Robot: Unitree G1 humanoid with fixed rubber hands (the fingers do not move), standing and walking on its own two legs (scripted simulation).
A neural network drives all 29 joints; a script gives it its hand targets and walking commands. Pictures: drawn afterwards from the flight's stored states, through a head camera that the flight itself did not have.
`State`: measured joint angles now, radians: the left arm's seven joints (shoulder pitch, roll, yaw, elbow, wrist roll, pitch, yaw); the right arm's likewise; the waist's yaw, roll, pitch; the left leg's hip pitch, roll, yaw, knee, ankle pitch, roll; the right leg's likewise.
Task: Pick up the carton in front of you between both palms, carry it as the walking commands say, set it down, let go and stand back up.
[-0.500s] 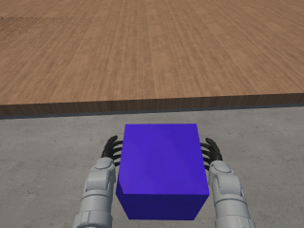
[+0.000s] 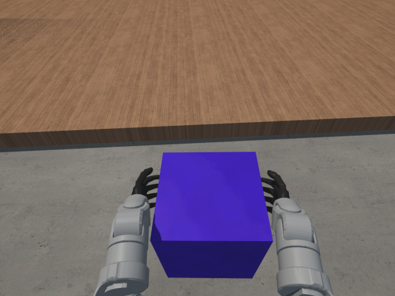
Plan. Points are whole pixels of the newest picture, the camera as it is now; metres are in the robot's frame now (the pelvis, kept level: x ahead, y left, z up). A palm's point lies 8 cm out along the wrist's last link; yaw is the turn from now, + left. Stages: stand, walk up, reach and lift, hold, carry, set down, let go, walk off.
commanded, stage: reach and lift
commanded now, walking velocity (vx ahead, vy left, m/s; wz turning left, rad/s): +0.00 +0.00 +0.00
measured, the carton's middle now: (209, 218) +0.31 +0.00 -0.04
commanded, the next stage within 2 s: hold in 0.52 s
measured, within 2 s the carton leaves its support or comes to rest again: neither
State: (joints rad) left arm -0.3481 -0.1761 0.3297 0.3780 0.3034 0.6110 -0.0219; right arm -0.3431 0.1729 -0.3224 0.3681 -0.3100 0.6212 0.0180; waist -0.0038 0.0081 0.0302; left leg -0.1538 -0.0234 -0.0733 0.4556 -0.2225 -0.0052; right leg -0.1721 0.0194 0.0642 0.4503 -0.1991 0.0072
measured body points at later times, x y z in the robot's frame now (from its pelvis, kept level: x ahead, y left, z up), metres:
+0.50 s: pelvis +0.02 +0.00 +0.01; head -0.01 +0.00 +0.45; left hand +0.32 +0.15 +0.03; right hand +0.32 -0.15 +0.03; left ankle +0.02 +0.12 -0.74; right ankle +0.03 -0.12 -0.74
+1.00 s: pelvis +0.00 +0.00 +0.00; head -0.04 +0.00 +0.45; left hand +0.31 +0.15 +0.05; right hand +0.30 -0.15 +0.05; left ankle +0.02 +0.12 -0.74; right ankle +0.03 -0.12 -0.74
